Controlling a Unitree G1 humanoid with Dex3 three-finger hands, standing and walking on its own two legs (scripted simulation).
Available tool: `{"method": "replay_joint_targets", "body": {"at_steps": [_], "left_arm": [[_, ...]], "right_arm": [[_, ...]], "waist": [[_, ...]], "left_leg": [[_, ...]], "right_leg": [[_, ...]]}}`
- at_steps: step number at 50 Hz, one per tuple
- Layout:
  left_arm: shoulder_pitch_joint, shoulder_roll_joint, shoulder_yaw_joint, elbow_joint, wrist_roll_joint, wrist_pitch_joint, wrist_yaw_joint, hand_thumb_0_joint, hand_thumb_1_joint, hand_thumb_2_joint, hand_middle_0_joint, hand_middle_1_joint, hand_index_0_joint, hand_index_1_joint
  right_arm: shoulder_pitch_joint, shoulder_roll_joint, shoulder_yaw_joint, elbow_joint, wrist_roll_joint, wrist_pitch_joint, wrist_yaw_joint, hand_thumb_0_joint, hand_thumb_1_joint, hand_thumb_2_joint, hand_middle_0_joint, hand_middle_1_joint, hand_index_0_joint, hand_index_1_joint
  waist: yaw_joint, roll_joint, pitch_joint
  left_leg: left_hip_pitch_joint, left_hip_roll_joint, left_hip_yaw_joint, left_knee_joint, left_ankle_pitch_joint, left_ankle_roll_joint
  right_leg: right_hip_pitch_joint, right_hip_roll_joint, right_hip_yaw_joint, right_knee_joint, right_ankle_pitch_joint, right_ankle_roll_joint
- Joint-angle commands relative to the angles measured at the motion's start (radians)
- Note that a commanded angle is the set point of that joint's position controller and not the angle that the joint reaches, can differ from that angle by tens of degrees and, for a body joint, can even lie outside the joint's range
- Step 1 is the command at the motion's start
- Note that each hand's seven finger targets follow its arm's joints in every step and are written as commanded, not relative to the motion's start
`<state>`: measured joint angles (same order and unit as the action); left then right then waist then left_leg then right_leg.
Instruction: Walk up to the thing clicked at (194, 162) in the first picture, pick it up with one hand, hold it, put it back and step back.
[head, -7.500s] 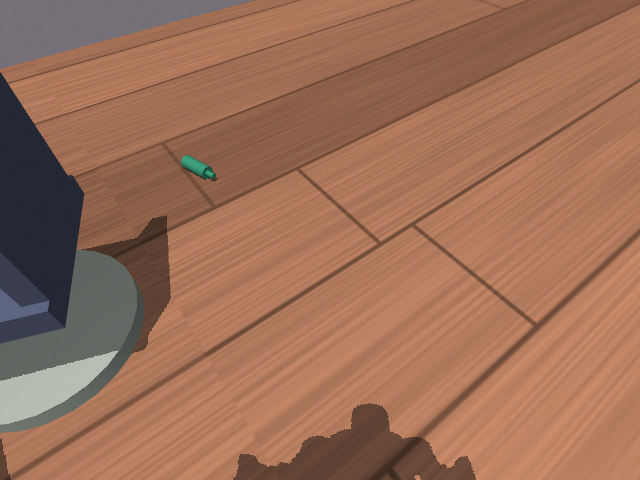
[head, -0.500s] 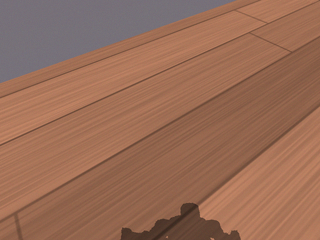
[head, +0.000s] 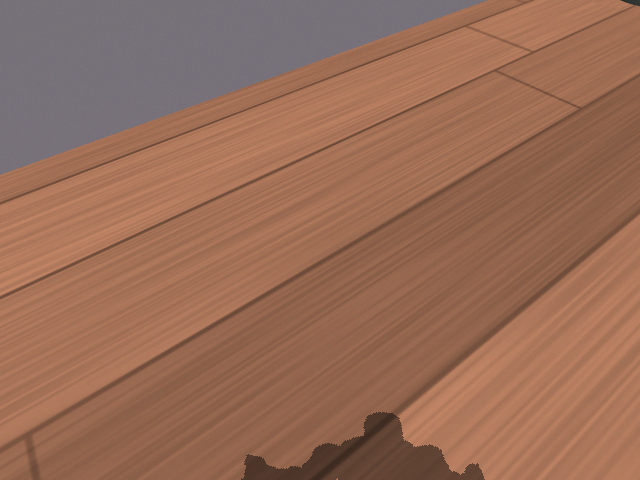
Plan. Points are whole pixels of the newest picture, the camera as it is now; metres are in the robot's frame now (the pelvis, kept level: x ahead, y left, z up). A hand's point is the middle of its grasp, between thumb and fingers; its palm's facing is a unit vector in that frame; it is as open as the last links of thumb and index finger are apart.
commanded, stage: stand
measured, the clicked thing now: out of the picture +0.13 +0.69 -0.75
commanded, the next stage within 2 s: walk up in 1.80 s
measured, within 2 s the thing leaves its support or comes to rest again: neither
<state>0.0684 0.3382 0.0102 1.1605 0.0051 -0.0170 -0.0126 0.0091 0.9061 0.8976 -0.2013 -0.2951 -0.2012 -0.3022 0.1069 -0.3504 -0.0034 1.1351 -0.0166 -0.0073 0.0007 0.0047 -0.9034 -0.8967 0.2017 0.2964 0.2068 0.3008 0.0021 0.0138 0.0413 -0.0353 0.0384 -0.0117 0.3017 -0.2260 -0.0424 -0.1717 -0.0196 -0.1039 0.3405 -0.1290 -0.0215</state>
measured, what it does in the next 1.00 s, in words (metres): stands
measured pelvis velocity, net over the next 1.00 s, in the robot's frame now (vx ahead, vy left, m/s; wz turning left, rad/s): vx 0.00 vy -0.01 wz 0.00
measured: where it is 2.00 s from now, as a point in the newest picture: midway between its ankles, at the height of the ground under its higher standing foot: outside the picture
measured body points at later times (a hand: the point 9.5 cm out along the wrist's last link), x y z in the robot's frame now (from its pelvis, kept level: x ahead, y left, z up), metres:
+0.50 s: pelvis +0.00 +0.00 +0.00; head +0.01 -0.01 +0.45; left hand +0.07 +0.30 -0.13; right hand +0.06 -0.31 -0.14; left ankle -0.04 +0.15 -0.75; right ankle +0.04 -0.10 -0.75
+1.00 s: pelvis +0.00 -0.01 +0.00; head +0.01 -0.02 +0.45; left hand +0.08 +0.30 -0.13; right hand +0.07 -0.31 -0.14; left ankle -0.04 +0.15 -0.75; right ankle +0.04 -0.10 -0.75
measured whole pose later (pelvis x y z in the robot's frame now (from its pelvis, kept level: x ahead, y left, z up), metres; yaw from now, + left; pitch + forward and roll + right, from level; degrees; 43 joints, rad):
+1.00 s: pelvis +0.00 -0.01 +0.00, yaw +0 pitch -2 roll +0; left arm 0.09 0.35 0.01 1.15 0.01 -0.01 -0.02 0.01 0.91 0.90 -0.20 -0.30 -0.20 -0.30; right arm 0.15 -0.35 0.00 1.12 -0.02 0.00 0.00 0.00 -0.90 -0.90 0.20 0.30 0.21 0.30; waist 0.01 0.02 0.05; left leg -0.04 0.05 -0.02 0.31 -0.24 -0.05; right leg -0.18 -0.01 -0.11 0.35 -0.14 -0.03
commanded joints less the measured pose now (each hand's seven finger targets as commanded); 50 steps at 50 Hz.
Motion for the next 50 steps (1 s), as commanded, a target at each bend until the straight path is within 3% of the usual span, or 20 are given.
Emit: {"method": "replay_joint_targets", "body": {"at_steps": [1,7,15,19,26,30,35,39,43,50], "left_arm": [[-0.048,0.225,0.042,-0.065,0.0,-0.018,0.017,0.0,0.9,0.9,-0.2,-0.3,-0.2,-0.3],[-0.049,0.229,0.042,-0.064,0.003,-0.013,0.015,0.0,0.9,0.9,-0.2,-0.3,-0.2,-0.3],[-0.042,0.222,0.041,-0.072,0.003,-0.014,0.014,0.0,0.9,0.9,-0.2,-0.3,-0.2,-0.3],[-0.04,0.232,0.041,-0.072,0.0,-0.013,0.014,0.0,0.9,0.9,-0.2,-0.3,-0.2,-0.3],[-0.029,0.226,0.039,-0.075,0.0,-0.015,0.015,0.0,0.9,0.9,-0.2,-0.3,-0.2,-0.3],[-0.036,0.222,0.037,-0.073,-0.001,-0.013,0.014,0.0,0.9,0.9,-0.2,-0.3,-0.2,-0.3],[-0.031,0.231,0.038,-0.069,0.002,-0.012,0.014,0.0,0.9,0.9,-0.2,-0.3,-0.2,-0.3],[-0.035,0.228,0.037,-0.074,0.002,-0.015,0.015,0.0,0.9,0.9,-0.2,-0.3,-0.2,-0.3],[-0.034,0.232,0.037,-0.074,0.003,-0.013,0.015,0.0,0.9,0.9,-0.2,-0.3,-0.2,-0.3],[-0.031,0.235,0.04,-0.079,0.003,-0.016,0.015,0.0,0.9,0.9,-0.2,-0.3,-0.2,-0.3]], "right_arm": [[-0.027,-0.202,-0.033,-0.058,0.003,-0.017,-0.009,0.0,-0.9,-0.9,0.2,0.3,0.2,0.3],[-0.02,-0.207,-0.034,-0.06,0.004,-0.013,-0.007,0.0,-0.9,-0.9,0.2,0.3,0.2,0.3],[-0.003,-0.207,-0.034,-0.062,0.0,-0.015,-0.008,0.0,-0.9,-0.9,0.2,0.3,0.2,0.3],[0.006,-0.205,-0.033,-0.059,0.001,-0.012,-0.008,0.0,-0.9,-0.9,0.2,0.3,0.2,0.3],[0.01,-0.209,-0.029,-0.058,0.001,-0.016,-0.011,0.0,-0.9,-0.9,0.2,0.3,0.2,0.3],[0.015,-0.209,-0.025,-0.057,0.0,-0.018,-0.013,0.0,-0.9,-0.9,0.2,0.3,0.2,0.3],[0.004,-0.207,-0.026,-0.063,0.003,-0.013,-0.011,0.0,-0.9,-0.9,0.2,0.3,0.2,0.3],[0.008,-0.211,-0.027,-0.066,-0.001,-0.016,-0.01,0.0,-0.9,-0.9,0.2,0.3,0.2,0.3],[0.014,-0.21,-0.03,-0.067,0.001,-0.012,-0.008,0.0,-0.9,-0.9,0.2,0.3,0.2,0.3],[0.011,-0.209,-0.031,-0.075,-0.001,-0.013,-0.008,0.0,-0.9,-0.9,0.2,0.3,0.2,0.3]], "waist": [[0.001,-0.01,-0.081],[0.003,-0.014,-0.042],[0.003,-0.008,-0.062],[0.003,-0.021,-0.046],[0.003,0.001,-0.077],[0.003,0.001,-0.062],[0.006,-0.011,-0.046],[0.004,-0.003,-0.05],[0.002,-0.019,-0.046],[0.002,-0.024,-0.074]], "left_leg": [[-0.088,0.101,-0.058,-0.055,0.139,0.04],[-0.112,0.096,-0.058,-0.052,0.04,0.048],[-0.113,0.097,-0.059,-0.049,0.071,0.045],[-0.119,0.094,-0.056,-0.045,0.049,0.047],[-0.102,0.106,-0.06,-0.053,0.123,0.043],[-0.112,0.114,-0.062,-0.062,0.131,0.042],[-0.107,0.102,-0.057,-0.058,0.066,0.045],[-0.114,0.103,-0.059,-0.06,0.084,0.044],[-0.111,0.097,-0.053,-0.052,0.048,0.045],[-0.108,0.093,-0.048,-0.044,0.077,0.043]], "right_leg": [[0.108,-0.134,0.138,-0.043,0.14,0.006],[0.069,-0.13,0.159,-0.081,-0.04,0.007],[0.091,-0.129,0.154,-0.06,0.025,0.005],[0.076,-0.131,0.161,-0.072,-0.034,0.003],[0.115,-0.133,0.15,-0.034,0.129,0.0],[0.115,-0.13,0.146,-0.027,0.111,-0.001],[0.085,-0.127,0.148,-0.053,0.034,0.003],[0.091,-0.127,0.147,-0.047,0.056,0.003],[0.083,-0.128,0.157,-0.071,-0.015,0.004],[0.107,-0.132,0.157,-0.061,0.046,0.001]]}}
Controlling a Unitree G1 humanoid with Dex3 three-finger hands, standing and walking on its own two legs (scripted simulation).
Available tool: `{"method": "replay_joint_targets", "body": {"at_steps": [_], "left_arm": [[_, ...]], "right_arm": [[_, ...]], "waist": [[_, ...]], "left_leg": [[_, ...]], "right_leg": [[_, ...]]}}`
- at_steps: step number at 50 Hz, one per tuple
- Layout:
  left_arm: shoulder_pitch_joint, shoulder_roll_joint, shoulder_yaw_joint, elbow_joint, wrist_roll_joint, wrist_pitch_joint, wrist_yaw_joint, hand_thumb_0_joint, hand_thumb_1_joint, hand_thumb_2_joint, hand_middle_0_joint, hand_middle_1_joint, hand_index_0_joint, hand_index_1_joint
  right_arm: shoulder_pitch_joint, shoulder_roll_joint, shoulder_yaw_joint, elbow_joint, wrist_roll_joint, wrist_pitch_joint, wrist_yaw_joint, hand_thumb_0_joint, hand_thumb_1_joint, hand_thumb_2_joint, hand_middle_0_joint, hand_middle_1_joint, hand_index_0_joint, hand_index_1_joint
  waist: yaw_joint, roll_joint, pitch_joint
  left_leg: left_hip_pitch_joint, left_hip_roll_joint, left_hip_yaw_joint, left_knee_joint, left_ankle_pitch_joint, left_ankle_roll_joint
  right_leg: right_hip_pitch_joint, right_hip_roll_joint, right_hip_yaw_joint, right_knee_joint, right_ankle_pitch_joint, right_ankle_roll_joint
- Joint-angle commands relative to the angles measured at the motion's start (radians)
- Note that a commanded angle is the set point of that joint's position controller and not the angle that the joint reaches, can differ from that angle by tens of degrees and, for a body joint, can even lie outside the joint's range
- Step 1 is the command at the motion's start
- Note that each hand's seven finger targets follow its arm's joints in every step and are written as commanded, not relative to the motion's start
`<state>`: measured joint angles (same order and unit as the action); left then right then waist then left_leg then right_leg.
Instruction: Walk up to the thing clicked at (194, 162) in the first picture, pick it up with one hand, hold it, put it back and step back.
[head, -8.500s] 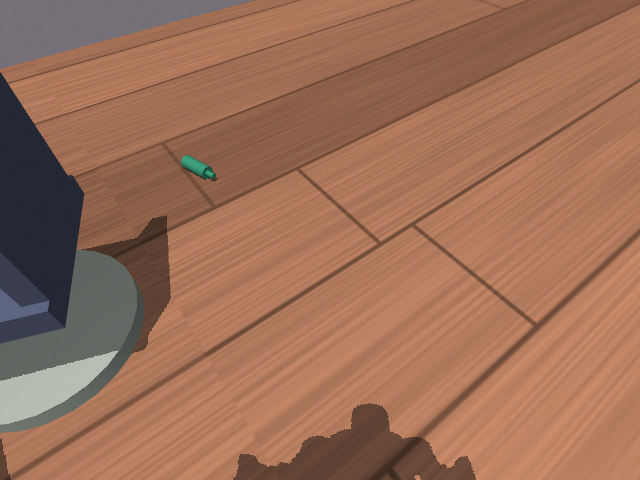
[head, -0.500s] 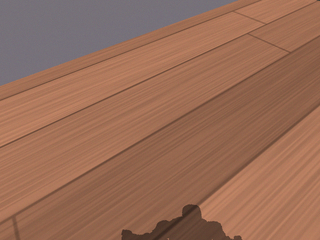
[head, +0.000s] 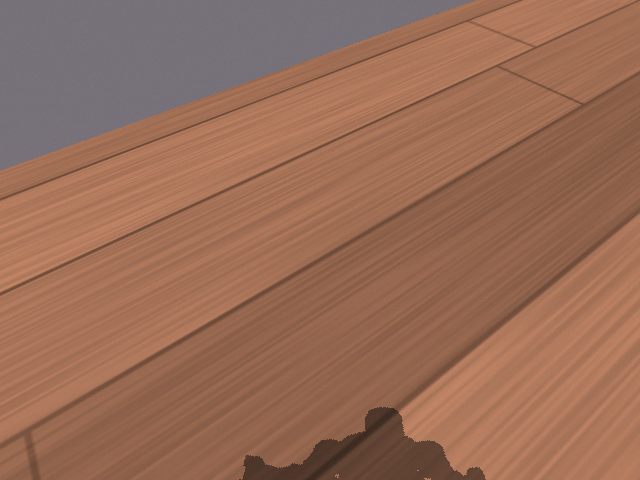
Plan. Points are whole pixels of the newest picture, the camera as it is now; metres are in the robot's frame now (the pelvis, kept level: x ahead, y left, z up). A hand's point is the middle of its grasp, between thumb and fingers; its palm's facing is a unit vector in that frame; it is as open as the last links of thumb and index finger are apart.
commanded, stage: stand
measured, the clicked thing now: out of the picture +0.12 +0.70 -0.75
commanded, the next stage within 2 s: walk up in 0.80 s
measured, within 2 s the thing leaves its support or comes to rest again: neither
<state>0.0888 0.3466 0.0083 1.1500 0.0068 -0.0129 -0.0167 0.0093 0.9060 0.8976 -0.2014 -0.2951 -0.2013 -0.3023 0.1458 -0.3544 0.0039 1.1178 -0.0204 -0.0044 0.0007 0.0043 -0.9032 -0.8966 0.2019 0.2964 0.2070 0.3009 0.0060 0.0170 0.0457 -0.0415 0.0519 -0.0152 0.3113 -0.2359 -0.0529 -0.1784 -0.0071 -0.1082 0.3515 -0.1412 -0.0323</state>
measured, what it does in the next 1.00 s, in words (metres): lifts its left foot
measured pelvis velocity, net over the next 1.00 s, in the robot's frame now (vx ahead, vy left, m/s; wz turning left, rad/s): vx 0.03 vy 0.03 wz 0.03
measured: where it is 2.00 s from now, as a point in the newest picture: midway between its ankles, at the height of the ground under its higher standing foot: (335, 396)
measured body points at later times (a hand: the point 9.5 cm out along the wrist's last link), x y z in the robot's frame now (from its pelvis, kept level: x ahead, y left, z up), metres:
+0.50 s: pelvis +0.01 +0.00 +0.00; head +0.02 +0.00 +0.45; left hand +0.09 +0.31 -0.13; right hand +0.08 -0.30 -0.14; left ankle -0.04 +0.15 -0.75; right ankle +0.04 -0.10 -0.75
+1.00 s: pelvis +0.03 +0.03 +0.00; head +0.03 +0.03 +0.45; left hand +0.08 +0.35 -0.12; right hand +0.12 -0.30 -0.12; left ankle +0.03 +0.16 -0.72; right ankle +0.03 -0.09 -0.75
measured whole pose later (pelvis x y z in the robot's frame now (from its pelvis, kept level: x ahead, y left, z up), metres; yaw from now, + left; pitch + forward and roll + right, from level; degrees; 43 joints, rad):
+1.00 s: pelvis +0.03 +0.03 +0.00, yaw +2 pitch -2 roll -1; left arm 0.19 0.40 0.09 1.02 0.05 -0.05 -0.08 0.01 0.90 0.90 -0.20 -0.30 -0.20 -0.30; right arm 0.19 -0.41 -0.08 1.05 -0.05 -0.02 0.07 0.01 -0.90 -0.90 0.20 0.30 0.21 0.30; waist 0.05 0.00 0.03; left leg -0.33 0.07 0.01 0.76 -0.50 0.02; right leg -0.16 -0.03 -0.12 0.41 -0.24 -0.05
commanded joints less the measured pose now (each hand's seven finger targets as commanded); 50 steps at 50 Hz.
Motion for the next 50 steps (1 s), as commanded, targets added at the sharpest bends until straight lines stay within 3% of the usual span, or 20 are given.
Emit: {"method": "replay_joint_targets", "body": {"at_steps": [1,8,11,17,21,25,33,39,40,41,42,43,44,45,46,48,50], "left_arm": [[-0.05,0.228,0.042,-0.067,0.0,-0.022,0.019,0.0,0.9,0.9,-0.2,-0.3,-0.2,-0.3],[-0.048,0.224,0.04,-0.068,-0.002,-0.019,0.021,0.0,0.9,0.9,-0.2,-0.3,-0.2,-0.3],[-0.041,0.213,0.038,-0.067,-0.001,-0.019,0.021,0.0,0.9,0.9,-0.2,-0.3,-0.2,-0.3],[-0.04,0.224,0.04,-0.06,0.0,-0.017,0.021,0.0,0.9,0.9,-0.2,-0.3,-0.2,-0.3],[-0.043,0.215,0.039,-0.064,0.001,-0.019,0.023,0.0,0.9,0.9,-0.2,-0.3,-0.2,-0.3],[-0.046,0.218,0.04,-0.065,-0.002,-0.021,0.022,0.0,0.9,0.9,-0.2,-0.3,-0.2,-0.3],[-0.04,0.21,0.039,-0.067,0.001,-0.021,0.022,0.0,0.9,0.9,-0.2,-0.3,-0.2,-0.3],[-0.042,0.211,0.039,-0.067,0.0,-0.018,0.023,0.0,0.9,0.9,-0.2,-0.3,-0.2,-0.3],[0.03,0.332,0.12,-0.125,0.029,-0.037,-0.014,0.0,0.9,0.9,-0.2,-0.3,-0.2,-0.3],[0.049,0.343,0.131,-0.112,0.035,-0.037,-0.026,0.0,0.9,0.9,-0.2,-0.3,-0.2,-0.3],[0.063,0.349,0.142,-0.127,0.04,-0.041,-0.035,0.0,0.9,0.9,-0.2,-0.3,-0.2,-0.3],[0.103,0.371,0.152,-0.129,0.04,-0.043,-0.037,0.0,0.9,0.9,-0.2,-0.3,-0.2,-0.3],[0.117,0.375,0.157,-0.148,0.042,-0.053,-0.037,0.0,0.9,0.9,-0.2,-0.3,-0.2,-0.3],[0.118,0.37,0.153,-0.16,0.037,-0.059,-0.038,0.0,0.9,0.9,-0.2,-0.3,-0.2,-0.3],[0.103,0.36,0.151,-0.175,0.039,-0.059,-0.039,0.0,0.9,0.9,-0.2,-0.3,-0.2,-0.3],[0.024,0.374,0.152,-0.221,0.045,-0.057,-0.042,0.0,0.9,0.9,-0.2,-0.3,-0.2,-0.3],[-0.039,0.369,0.15,-0.26,0.039,-0.051,-0.049,0.0,0.9,0.9,-0.2,-0.3,-0.2,-0.3]], "right_arm": [[-0.019,-0.206,-0.037,-0.054,0.004,-0.017,-0.009,0.0,-0.9,-0.9,0.2,0.3,0.2,0.3],[-0.03,-0.207,-0.036,-0.053,0.004,-0.018,-0.013,0.0,-0.9,-0.9,0.2,0.3,0.2,0.3],[-0.027,-0.21,-0.034,-0.053,0.004,-0.019,-0.015,0.0,-0.9,-0.9,0.2,0.3,0.2,0.3],[-0.033,-0.208,-0.035,-0.053,0.007,-0.016,-0.013,0.0,-0.9,-0.9,0.2,0.3,0.2,0.3],[-0.037,-0.209,-0.037,-0.056,0.004,-0.015,-0.013,0.0,-0.9,-0.9,0.2,0.3,0.2,0.3],[-0.031,-0.203,-0.035,-0.058,0.006,-0.013,-0.012,0.0,-0.9,-0.9,0.2,0.3,0.2,0.3],[-0.032,-0.212,-0.038,-0.062,0.003,-0.019,-0.015,0.0,-0.9,-0.9,0.2,0.3,0.2,0.3],[-0.03,-0.21,-0.036,-0.058,0.004,-0.019,-0.015,0.0,-0.9,-0.9,0.2,0.3,0.2,0.3],[-0.004,-0.312,-0.11,-0.123,-0.007,-0.047,0.011,0.0,-0.9,-0.9,0.2,0.3,0.2,0.3],[-0.029,-0.31,-0.114,-0.127,-0.017,-0.049,0.026,0.0,-0.9,-0.9,0.2,0.3,0.2,0.3],[-0.087,-0.277,-0.11,-0.163,-0.019,-0.05,0.036,0.0,-0.9,-0.9,0.2,0.3,0.2,0.3],[-0.137,-0.24,-0.104,-0.192,-0.022,-0.051,0.042,0.0,-0.9,-0.9,0.2,0.3,0.2,0.3],[-0.169,-0.226,-0.106,-0.209,-0.029,-0.054,0.044,0.0,-0.9,-0.9,0.2,0.3,0.2,0.3],[-0.161,-0.239,-0.114,-0.205,-0.03,-0.058,0.049,0.0,-0.9,-0.9,0.2,0.3,0.2,0.3],[-0.11,-0.253,-0.121,-0.199,-0.025,-0.061,0.059,0.0,-0.9,-0.9,0.2,0.3,0.2,0.3],[-0.023,-0.271,-0.138,-0.186,-0.018,-0.059,0.074,0.0,-0.9,-0.9,0.2,0.3,0.2,0.3],[0.036,-0.274,-0.152,-0.175,-0.02,-0.057,0.082,0.0,-0.9,-0.9,0.2,0.3,0.2,0.3]], "waist": [[-0.004,-0.021,-0.083],[0.0,-0.005,-0.081],[0.0,0.007,-0.087],[0.004,-0.015,-0.063],[0.001,-0.008,-0.071],[-0.004,-0.009,-0.057],[-0.002,0.003,-0.094],[-0.001,0.002,-0.085],[0.019,-0.048,-0.191],[0.043,-0.035,-0.112],[0.064,-0.08,-0.024],[0.105,-0.174,0.036],[0.134,-0.177,0.073],[0.119,-0.122,0.059],[0.087,-0.117,0.007],[0.03,-0.167,-0.037],[-0.019,-0.174,-0.026]], "left_leg": [[-0.09,0.086,-0.05,-0.055,0.102,0.053],[-0.082,0.093,-0.05,-0.058,0.135,0.049],[-0.081,0.098,-0.05,-0.061,0.183,0.048],[-0.082,0.091,-0.051,-0.068,0.108,0.052],[-0.078,0.092,-0.048,-0.058,0.132,0.056],[-0.081,0.089,-0.044,-0.061,0.107,0.056],[-0.059,0.102,-0.043,-0.062,0.199,0.052],[-0.06,0.103,-0.044,-0.069,0.204,0.052],[-0.096,0.07,-0.038,0.07,-0.306,0.14],[-0.248,0.05,-0.027,0.118,-0.467,0.15],[-0.409,0.027,0.028,0.221,-0.406,0.134],[-0.55,-0.02,0.086,0.387,-0.292,0.111],[-0.654,0.033,0.031,0.5,-0.288,0.094],[-0.623,0.06,-0.02,0.546,-0.254,0.085],[-0.576,0.068,-0.03,0.545,-0.249,0.078],[-0.46,0.087,-0.028,0.46,-0.298,0.071],[-0.269,0.058,0.027,0.371,-0.235,0.071]], "right_leg": [[0.115,-0.145,0.163,-0.06,0.089,0.012],[0.119,-0.141,0.15,-0.045,0.131,0.01],[0.131,-0.142,0.143,-0.03,0.197,0.008],[0.103,-0.137,0.147,-0.055,0.084,0.014],[0.113,-0.141,0.147,-0.048,0.149,0.012],[0.102,-0.138,0.15,-0.054,0.122,0.014],[0.139,-0.144,0.142,-0.024,0.225,0.008],[0.138,-0.143,0.144,-0.027,0.221,0.008],[0.176,-0.106,0.145,0.031,-0.376,-0.032],[0.134,-0.152,0.212,0.015,-0.591,-0.05],[0.145,-0.23,0.322,-0.054,-0.678,-0.092],[0.18,-0.342,0.467,-0.171,-0.738,-0.169],[0.199,-0.426,0.558,-0.245,-0.673,-0.233],[0.167,-0.409,0.547,-0.248,-0.625,-0.234],[0.172,-0.36,0.503,-0.243,-0.625,-0.219],[0.102,-0.338,0.408,-0.235,-0.614,-0.184],[-0.085,-0.283,0.293,-0.212,-0.564,-0.146]]}}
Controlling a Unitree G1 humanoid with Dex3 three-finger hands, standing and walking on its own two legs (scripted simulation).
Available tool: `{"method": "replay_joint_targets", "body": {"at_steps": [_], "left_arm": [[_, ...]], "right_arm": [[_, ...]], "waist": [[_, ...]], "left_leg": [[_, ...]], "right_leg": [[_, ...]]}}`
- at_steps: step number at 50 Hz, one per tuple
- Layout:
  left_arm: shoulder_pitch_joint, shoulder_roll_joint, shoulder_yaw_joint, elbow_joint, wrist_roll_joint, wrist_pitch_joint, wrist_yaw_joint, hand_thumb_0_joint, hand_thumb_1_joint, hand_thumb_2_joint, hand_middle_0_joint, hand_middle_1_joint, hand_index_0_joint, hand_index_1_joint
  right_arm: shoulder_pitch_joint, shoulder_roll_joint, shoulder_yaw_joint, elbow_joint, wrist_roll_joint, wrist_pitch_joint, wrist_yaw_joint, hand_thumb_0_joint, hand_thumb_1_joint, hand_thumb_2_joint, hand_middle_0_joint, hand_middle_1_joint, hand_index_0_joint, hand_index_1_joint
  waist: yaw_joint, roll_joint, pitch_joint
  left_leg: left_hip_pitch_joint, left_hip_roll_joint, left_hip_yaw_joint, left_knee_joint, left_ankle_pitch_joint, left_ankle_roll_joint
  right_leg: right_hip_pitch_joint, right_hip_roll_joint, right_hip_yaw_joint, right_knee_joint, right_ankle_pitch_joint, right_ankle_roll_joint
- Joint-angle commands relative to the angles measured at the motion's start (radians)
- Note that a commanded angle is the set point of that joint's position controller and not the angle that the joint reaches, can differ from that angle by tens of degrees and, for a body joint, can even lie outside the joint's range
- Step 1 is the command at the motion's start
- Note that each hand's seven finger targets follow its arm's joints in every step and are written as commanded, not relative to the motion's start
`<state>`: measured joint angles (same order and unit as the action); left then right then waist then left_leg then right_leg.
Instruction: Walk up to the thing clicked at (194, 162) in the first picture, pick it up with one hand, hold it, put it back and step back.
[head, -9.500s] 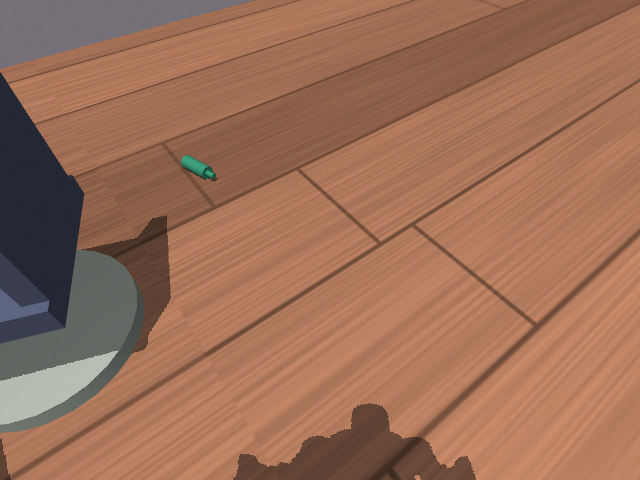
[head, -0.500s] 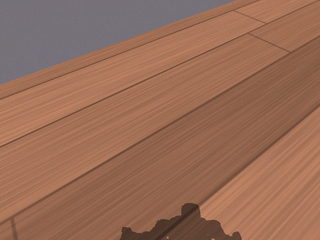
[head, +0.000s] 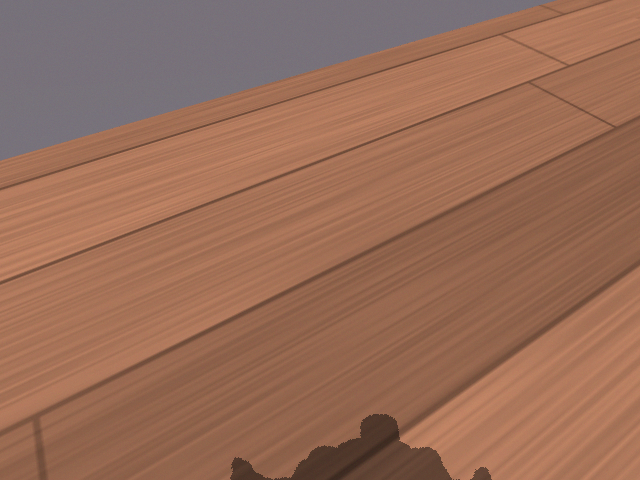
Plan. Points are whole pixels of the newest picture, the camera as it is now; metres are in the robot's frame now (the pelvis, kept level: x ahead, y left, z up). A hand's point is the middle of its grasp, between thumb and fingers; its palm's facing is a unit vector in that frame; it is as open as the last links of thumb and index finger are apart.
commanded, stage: walk up
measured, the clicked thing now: out of the picture +0.12 +0.67 -0.75
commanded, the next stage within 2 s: none
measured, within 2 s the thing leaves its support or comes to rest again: neither
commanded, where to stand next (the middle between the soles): +1.40 -0.11 m, yaw -4 degrees
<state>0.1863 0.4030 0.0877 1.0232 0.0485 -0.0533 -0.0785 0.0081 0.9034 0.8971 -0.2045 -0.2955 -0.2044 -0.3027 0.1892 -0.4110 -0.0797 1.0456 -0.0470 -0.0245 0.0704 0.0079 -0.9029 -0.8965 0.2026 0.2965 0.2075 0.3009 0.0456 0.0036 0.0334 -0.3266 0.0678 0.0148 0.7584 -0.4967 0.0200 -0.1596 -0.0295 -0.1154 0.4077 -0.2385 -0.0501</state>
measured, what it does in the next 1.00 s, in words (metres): walks ahead: left foot, then right foot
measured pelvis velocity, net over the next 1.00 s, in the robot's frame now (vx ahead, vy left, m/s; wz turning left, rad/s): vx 0.47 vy -0.01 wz -0.08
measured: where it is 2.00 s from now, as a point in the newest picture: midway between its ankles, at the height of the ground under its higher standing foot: (367, 270)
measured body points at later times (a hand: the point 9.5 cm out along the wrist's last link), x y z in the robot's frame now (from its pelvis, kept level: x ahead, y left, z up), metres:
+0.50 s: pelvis +0.19 +0.01 -0.01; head +0.19 +0.01 +0.44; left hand +0.32 +0.33 -0.12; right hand +0.16 -0.32 -0.13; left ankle +0.08 +0.16 -0.74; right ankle +0.31 -0.14 -0.73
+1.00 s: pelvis +0.47 -0.01 -0.03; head +0.49 +0.01 +0.42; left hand +0.54 +0.32 -0.15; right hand +0.57 -0.35 -0.11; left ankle +0.59 +0.10 -0.74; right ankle +0.33 -0.14 -0.72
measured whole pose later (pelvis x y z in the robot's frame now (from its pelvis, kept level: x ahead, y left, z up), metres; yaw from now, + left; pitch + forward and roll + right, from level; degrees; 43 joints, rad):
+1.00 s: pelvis +0.47 -0.01 -0.03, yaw -5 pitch -2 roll -1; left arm 0.30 0.45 0.06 0.94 0.01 -0.06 -0.06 0.01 0.90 0.90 -0.20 -0.30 -0.20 -0.30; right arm 0.19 -0.43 -0.10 0.88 -0.04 -0.09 0.08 0.00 -0.90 -0.90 0.20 0.30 0.21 0.30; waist 0.03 -0.03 0.06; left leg -0.45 0.06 0.09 0.67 -0.18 0.03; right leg -0.12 -0.07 -0.06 0.83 -0.50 -0.02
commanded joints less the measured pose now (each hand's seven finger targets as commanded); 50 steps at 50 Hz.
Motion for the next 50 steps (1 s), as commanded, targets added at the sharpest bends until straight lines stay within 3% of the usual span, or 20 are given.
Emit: {"method": "replay_joint_targets", "body": {"at_steps": [1,4,5,6,9,14,23,26,27,28,29,31,34,41,44,46,47,48,49,50], "left_arm": [[-0.165,0.306,0.068,-0.143,-0.005,-0.006,0.008,0.0,0.9,0.9,-0.2,-0.3,-0.2,-0.3],[-0.225,0.209,0.035,-0.174,0.002,0.011,0.005,0.0,0.9,0.9,-0.2,-0.3,-0.2,-0.3],[-0.22,0.122,0.008,-0.196,-0.008,0.011,0.006,0.0,0.9,0.9,-0.2,-0.3,-0.2,-0.3],[-0.214,0.151,0.004,-0.2,-0.019,0.013,0.014,0.0,0.9,0.9,-0.2,-0.3,-0.2,-0.3],[0.019,0.277,0.029,-0.089,-0.043,0.014,-0.004,0.0,0.9,0.9,-0.2,-0.3,-0.2,-0.3],[-0.04,0.26,0.033,-0.095,-0.038,0.015,-0.033,0.0,0.9,0.9,-0.2,-0.3,-0.2,-0.3],[-0.218,0.2,0.013,-0.165,-0.033,-0.004,-0.036,0.0,0.9,0.9,-0.2,-0.3,-0.2,-0.3],[-0.038,0.235,0.035,-0.112,-0.03,-0.016,-0.014,0.0,0.9,0.9,-0.2,-0.3,-0.2,-0.3],[0.152,0.294,0.066,-0.064,-0.027,-0.025,0.006,0.0,0.9,0.9,-0.2,-0.3,-0.2,-0.3],[0.236,0.413,0.094,-0.067,-0.03,-0.031,0.021,0.0,0.9,0.9,-0.2,-0.3,-0.2,-0.3],[0.217,0.425,0.091,-0.087,-0.051,-0.032,0.025,0.0,0.9,0.9,-0.2,-0.3,-0.2,-0.3],[0.101,0.344,0.069,-0.127,-0.064,-0.037,0.036,0.0,0.9,0.9,-0.2,-0.3,-0.2,-0.3],[0.036,0.266,0.042,-0.155,-0.059,-0.048,0.042,0.0,0.9,0.9,-0.2,-0.3,-0.2,-0.3],[0.015,0.287,0.047,-0.209,-0.038,-0.069,0.029,0.0,0.9,0.9,-0.2,-0.3,-0.2,-0.3],[-0.024,0.308,0.047,-0.219,-0.033,-0.064,0.026,0.0,0.9,0.9,-0.2,-0.3,-0.2,-0.3],[-0.007,0.29,0.037,-0.217,-0.036,-0.057,0.029,0.0,0.9,0.9,-0.2,-0.3,-0.2,-0.3],[0.047,0.244,0.016,-0.211,-0.037,-0.053,0.031,0.0,0.9,0.9,-0.2,-0.3,-0.2,-0.3],[0.073,0.177,-0.006,-0.222,-0.048,-0.051,0.035,0.0,0.9,0.9,-0.2,-0.3,-0.2,-0.3],[0.106,0.189,0.0,-0.231,-0.068,-0.047,0.045,0.0,0.9,0.9,-0.2,-0.3,-0.2,-0.3],[0.051,0.271,0.0,-0.215,-0.052,-0.046,0.055,0.0,0.9,0.9,-0.2,-0.3,-0.2,-0.3]], "right_arm": [[0.056,-0.207,-0.077,-0.091,0.01,-0.035,0.012,0.0,-0.9,-0.9,0.2,0.3,0.2,0.3],[0.354,-0.253,-0.12,-0.004,0.002,-0.036,-0.011,0.0,-0.9,-0.9,0.2,0.3,0.2,0.3],[0.411,-0.339,-0.132,-0.018,-0.016,-0.045,-0.033,0.0,-0.9,-0.9,0.2,0.3,0.2,0.3],[0.209,-0.386,-0.12,-0.096,0.003,-0.056,-0.041,0.0,-0.9,-0.9,0.2,0.3,0.2,0.3],[-0.052,-0.325,-0.081,-0.165,0.029,-0.076,-0.042,0.0,-0.9,-0.9,0.2,0.3,0.2,0.3],[0.027,-0.303,-0.072,-0.153,0.023,-0.098,-0.032,0.0,-0.9,-0.9,0.2,0.3,0.2,0.3],[0.122,-0.298,-0.073,-0.162,0.027,-0.08,-0.029,0.0,-0.9,-0.9,0.2,0.3,0.2,0.3],[0.113,-0.273,-0.061,-0.188,0.025,-0.064,-0.038,0.0,-0.9,-0.9,0.2,0.3,0.2,0.3],[0.15,-0.218,-0.037,-0.197,0.026,-0.065,-0.037,0.0,-0.9,-0.9,0.2,0.3,0.2,0.3],[0.182,-0.15,-0.016,-0.235,0.053,-0.069,-0.035,0.0,-0.9,-0.9,0.2,0.3,0.2,0.3],[0.104,-0.236,-0.034,-0.225,0.051,-0.064,-0.044,0.0,-0.9,-0.9,0.2,0.3,0.2,0.3],[0.065,-0.246,-0.035,-0.202,0.064,-0.069,-0.039,0.0,-0.9,-0.9,0.2,0.3,0.2,0.3],[0.103,-0.215,-0.033,-0.181,0.043,-0.06,-0.023,0.0,-0.9,-0.9,0.2,0.3,0.2,0.3],[-0.023,-0.182,-0.046,-0.228,0.025,-0.057,0.023,0.0,-0.9,-0.9,0.2,0.3,0.2,0.3],[0.016,-0.191,-0.061,-0.214,0.026,-0.06,0.025,0.0,-0.9,-0.9,0.2,0.3,0.2,0.3],[0.105,-0.22,-0.076,-0.186,0.021,-0.065,0.016,0.0,-0.9,-0.9,0.2,0.3,0.2,0.3],[0.215,-0.257,-0.092,-0.153,0.01,-0.07,0.004,0.0,-0.9,-0.9,0.2,0.3,0.2,0.3],[0.338,-0.339,-0.117,-0.139,-0.008,-0.074,-0.014,0.0,-0.9,-0.9,0.2,0.3,0.2,0.3],[0.302,-0.389,-0.119,-0.191,0.015,-0.081,-0.021,0.0,-0.9,-0.9,0.2,0.3,0.2,0.3],[0.244,-0.396,-0.125,-0.199,0.055,-0.078,-0.023,0.0,-0.9,-0.9,0.2,0.3,0.2,0.3]], "waist": [[-0.093,-0.151,-0.018],[-0.255,0.135,-0.029],[-0.278,0.4,-0.004],[-0.183,0.234,0.078],[-0.01,0.121,0.069],[-0.048,0.125,0.127],[-0.109,0.101,0.077],[0.0,-0.012,-0.054],[0.081,-0.155,-0.181],[0.09,-0.399,-0.251],[0.107,-0.264,-0.213],[0.057,-0.112,-0.119],[-0.016,-0.106,-0.009],[-0.005,-0.109,0.033],[-0.052,-0.106,-0.004],[-0.108,0.0,-0.037],[-0.15,0.117,-0.102],[-0.203,0.31,-0.152],[-0.173,0.288,-0.169],[-0.167,0.144,-0.15]], "left_leg": [[0.113,0.011,0.053,-0.136,0.085,-0.01],[0.623,-0.021,0.035,-0.238,0.107,0.003],[0.548,0.211,-0.39,-0.51,-0.337,0.039],[0.3,0.393,-0.74,-0.722,-0.521,0.114],[0.189,0.286,-0.392,-0.674,-0.371,0.115],[0.16,0.23,-0.153,-0.704,-0.15,0.14],[0.302,0.206,0.012,-0.556,0.234,0.149],[0.227,0.147,0.11,-0.181,0.59,0.107],[0.061,0.079,0.125,0.109,0.467,0.067],[-0.249,-0.082,0.134,0.375,0.045,0.014],[-0.306,-0.038,-0.021,0.453,-0.018,0.012],[-0.328,0.014,-0.09,0.5,0.117,0.026],[-0.227,0.053,-0.085,0.324,0.19,0.015],[-0.149,0.052,0.03,-0.093,0.365,-0.026],[0.035,0.045,0.055,-0.129,0.428,-0.006],[0.215,-0.017,0.104,-0.189,0.361,0.018],[0.375,-0.037,0.088,-0.207,0.261,0.056],[0.497,0.16,-0.234,-0.297,0.076,0.131],[0.55,0.371,-0.716,-0.516,-0.044,0.235],[0.449,0.387,-0.709,-0.534,-0.057,0.27]], "right_leg": [[-0.174,-0.217,0.234,-0.232,-0.454,-0.108],[-0.701,-0.051,0.05,0.236,-0.56,-0.04],[-0.819,0.111,0.061,0.682,-0.456,-0.021],[-0.775,0.068,0.253,0.769,-0.283,0.003],[-0.571,-0.049,0.27,0.693,-0.056,0.039],[-0.504,-0.063,0.212,0.484,0.055,0.088],[-0.344,-0.059,0.043,0.161,0.077,0.034],[0.017,0.009,-0.002,0.08,0.025,-0.004],[0.286,-0.042,0.102,0.076,-0.066,-0.021],[0.498,-0.329,0.64,-0.089,-0.26,-0.13],[0.43,-0.399,0.783,-0.16,-0.247,-0.201],[0.31,-0.333,0.513,-0.112,0.01,-0.203],[0.06,-0.248,0.29,-0.147,0.08,-0.159],[-0.041,-0.209,0.136,-0.186,-0.031,-0.152],[-0.116,-0.232,0.127,-0.129,-0.071,-0.131],[-0.152,-0.179,0.063,0.085,0.125,-0.101],[-0.214,-0.119,0.011,0.339,0.215,-0.075],[-0.401,-0.023,-0.007,0.688,0.072,-0.024],[-0.585,0.103,0.085,0.82,-0.269,-0.001],[-0.559,0.015,0.214,0.88,-0.242,-0.013]]}}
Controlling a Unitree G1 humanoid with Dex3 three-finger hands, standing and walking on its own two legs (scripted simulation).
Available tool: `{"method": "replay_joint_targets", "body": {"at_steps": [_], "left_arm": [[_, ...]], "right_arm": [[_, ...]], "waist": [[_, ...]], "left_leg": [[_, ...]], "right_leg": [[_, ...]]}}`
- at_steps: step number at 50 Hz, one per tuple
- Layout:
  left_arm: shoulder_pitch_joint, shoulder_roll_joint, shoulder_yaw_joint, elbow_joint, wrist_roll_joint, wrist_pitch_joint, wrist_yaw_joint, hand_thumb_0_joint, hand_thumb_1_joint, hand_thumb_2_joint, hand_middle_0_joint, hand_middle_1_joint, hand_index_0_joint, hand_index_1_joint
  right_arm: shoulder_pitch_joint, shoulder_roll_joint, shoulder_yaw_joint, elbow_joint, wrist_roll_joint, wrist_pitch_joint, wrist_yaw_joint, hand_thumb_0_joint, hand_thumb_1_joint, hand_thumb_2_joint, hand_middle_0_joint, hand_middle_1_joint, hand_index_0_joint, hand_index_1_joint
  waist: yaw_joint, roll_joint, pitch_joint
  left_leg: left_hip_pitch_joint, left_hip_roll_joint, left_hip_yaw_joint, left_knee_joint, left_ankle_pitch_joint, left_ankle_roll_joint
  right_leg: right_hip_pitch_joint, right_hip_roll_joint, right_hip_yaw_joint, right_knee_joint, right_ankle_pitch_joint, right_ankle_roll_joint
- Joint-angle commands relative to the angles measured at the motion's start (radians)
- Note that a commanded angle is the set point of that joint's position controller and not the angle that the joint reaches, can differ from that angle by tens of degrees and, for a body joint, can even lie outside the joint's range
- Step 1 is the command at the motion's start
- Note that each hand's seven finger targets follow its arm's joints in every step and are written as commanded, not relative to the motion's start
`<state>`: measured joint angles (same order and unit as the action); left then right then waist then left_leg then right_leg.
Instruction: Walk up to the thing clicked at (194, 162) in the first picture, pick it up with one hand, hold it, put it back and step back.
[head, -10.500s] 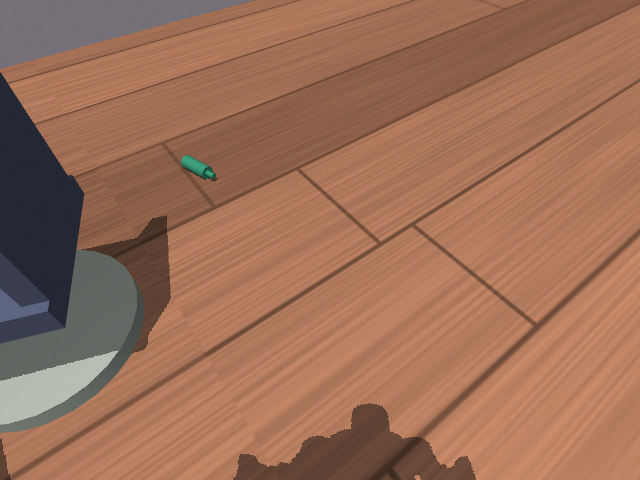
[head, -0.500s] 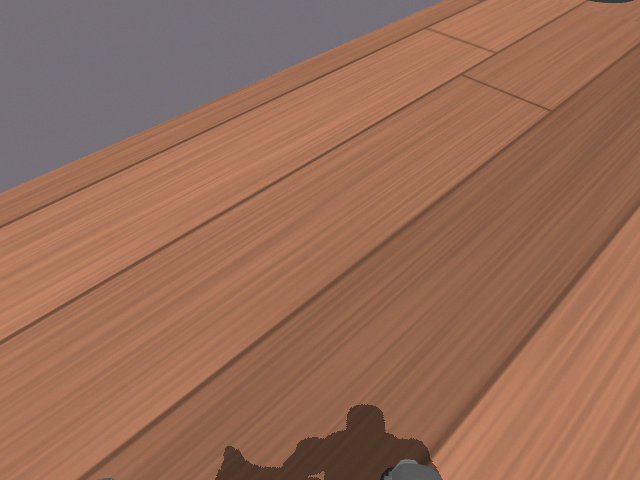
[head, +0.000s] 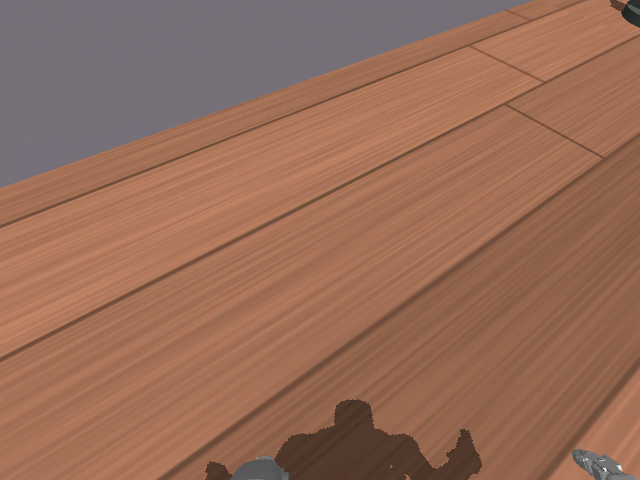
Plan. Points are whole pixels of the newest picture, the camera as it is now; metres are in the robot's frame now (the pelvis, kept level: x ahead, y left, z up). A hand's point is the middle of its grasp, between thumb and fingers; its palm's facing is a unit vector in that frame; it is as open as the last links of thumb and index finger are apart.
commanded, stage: walk up
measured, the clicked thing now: out of the picture -0.41 +0.64 -0.71
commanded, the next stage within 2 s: none
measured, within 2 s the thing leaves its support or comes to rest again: neither
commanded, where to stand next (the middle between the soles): +0.93 -0.02 m, yaw +0 degrees
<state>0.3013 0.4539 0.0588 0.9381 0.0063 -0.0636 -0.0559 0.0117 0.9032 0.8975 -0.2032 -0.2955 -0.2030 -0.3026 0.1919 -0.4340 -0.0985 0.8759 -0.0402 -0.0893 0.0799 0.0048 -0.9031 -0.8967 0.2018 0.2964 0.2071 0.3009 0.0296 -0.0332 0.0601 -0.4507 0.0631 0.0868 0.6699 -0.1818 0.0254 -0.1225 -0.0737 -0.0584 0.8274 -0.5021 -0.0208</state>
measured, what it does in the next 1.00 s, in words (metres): walks ahead: right foot, then left foot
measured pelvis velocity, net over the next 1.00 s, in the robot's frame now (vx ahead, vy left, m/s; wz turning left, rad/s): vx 0.49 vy -0.02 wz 0.01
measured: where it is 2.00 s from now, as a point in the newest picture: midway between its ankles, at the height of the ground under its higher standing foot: (339, 267)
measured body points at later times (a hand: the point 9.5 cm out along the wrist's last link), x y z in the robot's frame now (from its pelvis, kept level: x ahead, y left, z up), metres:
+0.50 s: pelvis +0.26 -0.05 +0.02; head +0.27 -0.08 +0.46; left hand +0.34 +0.28 -0.07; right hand +0.32 -0.38 -0.11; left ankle +0.21 +0.09 -0.64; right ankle +0.31 -0.16 -0.71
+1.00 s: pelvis +0.49 -0.02 +0.02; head +0.51 +0.01 +0.47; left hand +0.54 +0.30 -0.11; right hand +0.57 -0.34 -0.06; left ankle +0.50 +0.09 -0.71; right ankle +0.53 -0.17 -0.65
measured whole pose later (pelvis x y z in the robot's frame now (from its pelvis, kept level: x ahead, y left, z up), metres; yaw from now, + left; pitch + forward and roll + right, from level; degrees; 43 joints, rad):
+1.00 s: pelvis +0.49 -0.02 +0.02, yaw +0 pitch -2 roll +0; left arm 0.28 0.44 0.04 0.91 0.00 -0.05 -0.06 0.01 0.91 0.90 -0.20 -0.29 -0.20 -0.30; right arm 0.27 -0.38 -0.05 0.85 -0.01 -0.09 0.05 0.00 -0.90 -0.90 0.20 0.30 0.21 0.30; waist 0.00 -0.07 0.09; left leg -0.21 0.02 0.11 0.50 -0.25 0.03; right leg -0.50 -0.08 0.02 0.99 -0.31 -0.01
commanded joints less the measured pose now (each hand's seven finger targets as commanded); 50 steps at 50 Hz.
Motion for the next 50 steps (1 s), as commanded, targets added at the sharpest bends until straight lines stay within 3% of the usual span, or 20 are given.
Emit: {"method": "replay_joint_targets", "body": {"at_steps": [1,5,9,12,17,18,19,20,22,25,33,35,37,38,39,40,41,42,45,50], "left_arm": [[-0.055,0.229,0.026,-0.115,-0.013,-0.036,0.031,0.0,0.9,0.9,-0.2,-0.3,-0.2,-0.3],[0.022,0.192,0.035,-0.055,-0.015,-0.02,0.0,0.0,0.9,0.9,-0.2,-0.3,-0.2,-0.3],[-0.07,0.176,0.039,-0.09,0.003,-0.011,-0.028,0.0,0.9,0.9,-0.2,-0.3,-0.2,-0.3],[-0.119,0.168,0.05,-0.092,0.004,-0.017,-0.035,0.0,0.9,0.9,-0.2,-0.3,-0.2,-0.3],[0.085,0.21,0.087,-0.018,0.009,-0.034,-0.01,0.0,0.9,0.9,-0.2,-0.3,-0.2,-0.3],[0.184,0.284,0.113,-0.01,0.016,-0.043,0.005,0.0,0.9,0.9,-0.2,-0.3,-0.2,-0.3],[0.174,0.359,0.116,-0.041,0.009,-0.049,0.016,0.0,0.9,0.9,-0.2,-0.3,-0.2,-0.3],[0.122,0.354,0.105,-0.06,-0.003,-0.046,0.017,0.0,0.9,0.9,-0.2,-0.3,-0.2,-0.3],[0.008,0.281,0.088,-0.081,-0.017,-0.046,0.025,0.0,0.9,0.9,-0.2,-0.3,-0.2,-0.3],[-0.04,0.232,0.07,-0.102,-0.008,-0.051,0.024,0.0,0.9,0.9,-0.2,-0.3,-0.2,-0.3],[-0.011,0.244,0.073,-0.134,0.002,-0.055,0.017,0.0,0.9,0.9,-0.2,-0.3,-0.2,-0.3],[-0.008,0.249,0.068,-0.135,0.001,-0.047,0.016,0.0,0.9,0.9,-0.2,-0.3,-0.2,-0.3],[-0.039,0.232,0.055,-0.146,0.004,-0.042,0.018,0.0,0.9,0.9,-0.2,-0.3,-0.2,-0.3],[-0.002,0.184,0.036,-0.148,0.003,-0.038,0.022,0.0,0.9,0.9,-0.2,-0.3,-0.2,-0.3],[0.042,0.093,0.01,-0.168,-0.011,-0.036,0.023,0.0,0.9,0.9,-0.2,-0.3,-0.2,-0.3],[0.041,0.176,0.031,-0.156,-0.015,-0.028,0.038,0.0,0.9,0.9,-0.2,-0.3,-0.2,-0.3],[-0.014,0.232,0.032,-0.138,-0.007,-0.023,0.046,0.0,0.9,0.9,-0.2,-0.3,-0.2,-0.3],[0.01,0.216,0.026,-0.123,-0.012,-0.02,0.042,0.0,0.9,0.9,-0.2,-0.3,-0.2,-0.3],[0.085,0.19,0.031,-0.069,-0.021,-0.011,0.027,0.0,0.9,0.9,-0.2,-0.3,-0.2,-0.3],[-0.02,0.156,0.033,-0.105,0.0,-0.005,-0.002,0.0,0.9,0.9,-0.2,-0.3,-0.2,-0.3]], "right_arm": [[0.162,-0.331,-0.087,-0.048,0.049,-0.012,-0.039,0.0,-0.9,-0.9,0.2,0.3,0.2,0.3],[0.052,-0.243,-0.039,-0.072,0.038,-0.022,-0.039,0.0,-0.9,-0.9,0.2,0.3,0.2,0.3],[0.066,-0.272,-0.045,-0.084,0.031,-0.029,-0.032,0.0,-0.9,-0.9,0.2,0.3,0.2,0.3],[0.05,-0.275,-0.045,-0.087,0.036,-0.028,-0.028,0.0,-0.9,-0.9,0.2,0.3,0.2,0.3],[0.061,-0.208,-0.017,-0.093,0.033,-0.012,-0.037,0.0,-0.9,-0.9,0.2,0.3,0.2,0.3],[0.098,-0.144,0.006,-0.102,0.038,-0.013,-0.035,0.0,-0.9,-0.9,0.2,0.3,0.2,0.3],[0.117,-0.14,0.014,-0.11,0.046,-0.008,-0.039,0.0,-0.9,-0.9,0.2,0.3,0.2,0.3],[0.048,-0.226,-0.01,-0.093,0.037,0.003,-0.05,0.0,-0.9,-0.9,0.2,0.3,0.2,0.3],[0.082,-0.215,-0.009,-0.049,0.056,0.008,-0.046,0.0,-0.9,-0.9,0.2,0.3,0.2,0.3],[0.147,-0.199,-0.011,-0.011,0.04,0.019,-0.028,0.0,-0.9,-0.9,0.2,0.3,0.2,0.3],[-0.027,-0.157,-0.017,-0.072,0.022,0.011,0.005,0.0,-0.9,-0.9,0.2,0.3,0.2,0.3],[-0.021,-0.157,-0.021,-0.069,0.022,0.007,0.007,0.0,-0.9,-0.9,0.2,0.3,0.2,0.3],[0.097,-0.187,-0.038,-0.035,0.019,0.002,-0.004,0.0,-0.9,-0.9,0.2,0.3,0.2,0.3],[0.219,-0.232,-0.055,-0.002,0.014,-0.005,-0.017,0.0,-0.9,-0.9,0.2,0.3,0.2,0.3],[0.312,-0.336,-0.084,-0.005,-0.003,-0.01,-0.032,0.0,-0.9,-0.9,0.2,0.3,0.2,0.3],[0.275,-0.374,-0.09,-0.045,0.034,-0.011,-0.038,0.0,-0.9,-0.9,0.2,0.3,0.2,0.3],[0.228,-0.348,-0.087,-0.047,0.054,-0.006,-0.041,0.0,-0.9,-0.9,0.2,0.3,0.2,0.3],[0.165,-0.3,-0.065,-0.064,0.053,-0.007,-0.048,0.0,-0.9,-0.9,0.2,0.3,0.2,0.3],[0.097,-0.229,-0.03,-0.072,0.047,-0.016,-0.051,0.0,-0.9,-0.9,0.2,0.3,0.2,0.3],[0.11,-0.246,-0.039,-0.093,0.032,-0.022,-0.047,0.0,-0.9,-0.9,0.2,0.3,0.2,0.3]], "waist": [[-0.108,0.129,-0.107],[-0.027,0.188,-0.025],[-0.051,0.195,-0.003],[-0.046,0.174,0.002],[0.075,-0.032,-0.139],[0.116,-0.246,-0.178],[0.095,-0.289,-0.141],[0.093,-0.139,-0.087],[0.033,-0.073,-0.028],[-0.019,-0.13,-0.018],[0.022,-0.085,-0.005],[0.004,-0.07,-0.015],[-0.08,0.002,-0.057],[-0.129,0.138,-0.137],[-0.15,0.399,-0.199],[-0.143,0.295,-0.211],[-0.128,0.145,-0.138],[-0.085,0.098,-0.075],[-0.026,0.186,-0.03],[-0.054,0.193,-0.003]], "left_leg": [[0.495,0.352,-0.592,-0.419,-0.303,0.237],[0.216,0.214,-0.21,-0.436,-0.103,0.165],[0.257,0.226,-0.176,-0.467,-0.207,0.21],[0.217,0.204,-0.137,-0.45,-0.222,0.174],[0.097,0.107,-0.018,0.014,0.013,0.093],[-0.05,0.0,0.05,0.331,-0.072,0.05],[-0.26,-0.105,-0.008,0.488,-0.34,0.009],[-0.251,-0.034,-0.12,0.566,-0.341,0.009],[-0.221,0.026,-0.177,0.518,-0.188,0.016],[-0.111,0.046,-0.136,0.367,-0.123,-0.008],[0.002,0.033,-0.032,-0.029,0.023,-0.021],[0.09,0.003,0.007,-0.069,0.024,-0.009],[0.312,-0.033,0.026,-0.093,0.005,0.015],[0.487,-0.026,-0.033,-0.155,-0.084,0.055],[0.644,0.246,-0.471,-0.268,-0.18,0.143],[0.625,0.388,-0.791,-0.415,-0.249,0.247],[0.512,0.372,-0.71,-0.399,-0.212,0.257],[0.44,0.314,-0.529,-0.385,-0.129,0.208],[0.286,0.213,-0.245,-0.395,0.067,0.151],[0.323,0.221,-0.176,-0.416,0.079,0.215]], "right_leg": [[-0.593,0.011,0.175,0.458,0.1,-0.036],[-0.397,-0.053,0.104,0.196,0.179,0.007],[-0.421,-0.069,0.052,-0.031,0.232,0.023],[-0.328,-0.049,0.021,-0.168,0.357,0.009],[0.127,0.03,-0.02,-0.275,0.282,-0.022],[0.243,-0.123,0.224,-0.417,0.063,-0.065],[0.269,-0.364,0.694,-0.62,-0.057,-0.158],[0.162,-0.392,0.734,-0.614,-0.057,-0.236],[0.062,-0.283,0.453,-0.585,0.063,-0.197],[-0.053,-0.201,0.228,-0.591,0.23,-0.183],[-0.072,-0.188,0.09,-0.546,0.259,-0.18],[-0.094,-0.182,0.068,-0.49,0.298,-0.167],[-0.194,-0.156,0.022,-0.32,0.411,-0.136],[-0.253,-0.087,-0.038,-0.045,0.492,-0.103],[-0.487,0.035,-0.062,0.286,0.205,-0.028],[-0.574,0.096,0.053,0.372,-0.047,-0.03],[-0.575,0.043,0.141,0.441,0.002,-0.033],[-0.556,0.009,0.17,0.408,0.083,-0.03],[-0.441,-0.035,0.127,0.257,0.181,-0.007],[-0.46,-0.056,0.058,0.028,0.227,0.025]]}}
